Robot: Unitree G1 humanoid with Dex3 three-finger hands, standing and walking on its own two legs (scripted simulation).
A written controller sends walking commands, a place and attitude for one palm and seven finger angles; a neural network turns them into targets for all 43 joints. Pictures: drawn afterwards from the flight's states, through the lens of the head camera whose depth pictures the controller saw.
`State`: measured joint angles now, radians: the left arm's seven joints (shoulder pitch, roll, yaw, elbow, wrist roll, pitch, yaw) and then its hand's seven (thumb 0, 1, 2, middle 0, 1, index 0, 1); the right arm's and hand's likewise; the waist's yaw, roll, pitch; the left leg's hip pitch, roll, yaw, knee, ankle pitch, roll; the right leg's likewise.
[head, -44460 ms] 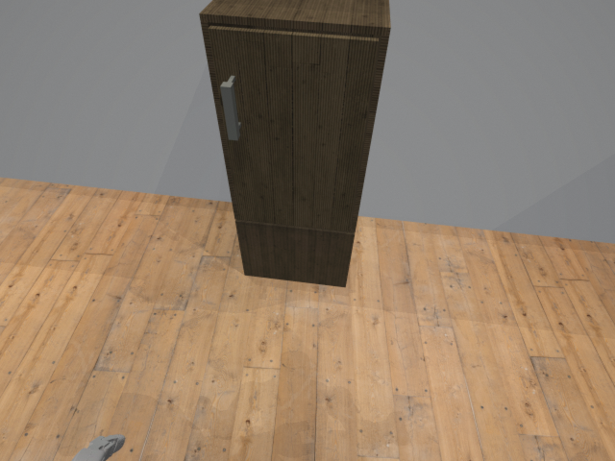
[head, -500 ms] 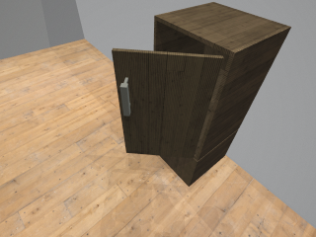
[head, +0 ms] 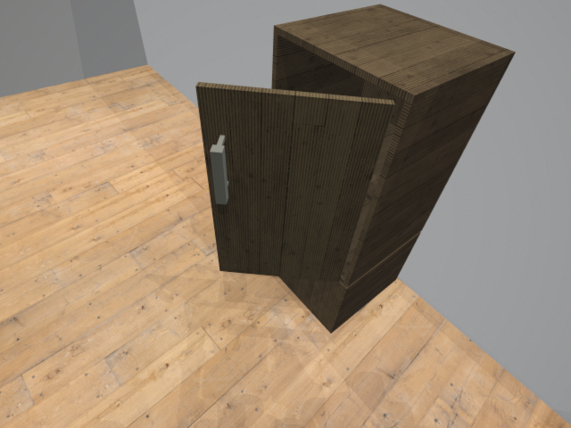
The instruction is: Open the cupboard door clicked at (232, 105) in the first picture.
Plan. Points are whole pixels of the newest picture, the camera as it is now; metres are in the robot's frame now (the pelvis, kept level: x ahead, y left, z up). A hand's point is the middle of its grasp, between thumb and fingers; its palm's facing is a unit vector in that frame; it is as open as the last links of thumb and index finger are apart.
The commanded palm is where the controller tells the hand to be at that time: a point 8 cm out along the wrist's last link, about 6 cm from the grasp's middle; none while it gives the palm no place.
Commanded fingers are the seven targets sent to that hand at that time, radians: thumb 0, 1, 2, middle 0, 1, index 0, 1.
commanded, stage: look again from close up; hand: left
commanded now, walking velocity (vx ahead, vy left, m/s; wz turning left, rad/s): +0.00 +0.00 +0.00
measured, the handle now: (221, 169) +0.61 +0.18 +0.01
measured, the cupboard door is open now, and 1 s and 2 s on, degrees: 47 47 47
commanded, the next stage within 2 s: shuffle to correct the standing spot in 0.38 s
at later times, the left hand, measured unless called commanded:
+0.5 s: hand out of the picture -0.02 +0.14 -0.18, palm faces +0.04 -0.99 -0.12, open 7.4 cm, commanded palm none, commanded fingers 0.00 0.90 0.90 -0.20 -0.30 -0.20 -0.30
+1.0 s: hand out of the picture +0.02 +0.13 -0.19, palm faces +0.08 -0.99 -0.11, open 7.4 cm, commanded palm none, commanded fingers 0.00 0.90 0.90 -0.20 -0.30 -0.20 -0.30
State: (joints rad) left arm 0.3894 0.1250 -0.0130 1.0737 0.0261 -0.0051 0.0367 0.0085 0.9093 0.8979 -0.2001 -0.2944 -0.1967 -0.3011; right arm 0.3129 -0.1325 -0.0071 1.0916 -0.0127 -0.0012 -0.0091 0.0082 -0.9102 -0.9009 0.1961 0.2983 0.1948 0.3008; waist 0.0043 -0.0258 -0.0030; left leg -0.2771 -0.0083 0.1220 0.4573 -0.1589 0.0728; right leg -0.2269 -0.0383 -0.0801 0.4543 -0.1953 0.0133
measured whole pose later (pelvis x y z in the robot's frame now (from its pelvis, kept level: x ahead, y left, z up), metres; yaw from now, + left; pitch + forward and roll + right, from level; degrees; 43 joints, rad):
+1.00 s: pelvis +0.08 -0.01 -0.01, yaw +0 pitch +0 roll +0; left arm 0.43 0.10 0.02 1.10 0.02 -0.01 0.03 0.01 0.91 0.90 -0.20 -0.29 -0.20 -0.30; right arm 0.34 -0.11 -0.01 1.11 -0.01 -0.04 -0.03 0.02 -0.92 -0.90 0.20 0.30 0.19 0.30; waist 0.01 -0.05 -0.01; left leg -0.24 -0.01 0.12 0.56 -0.32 0.06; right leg -0.18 -0.03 -0.05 0.54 -0.36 0.01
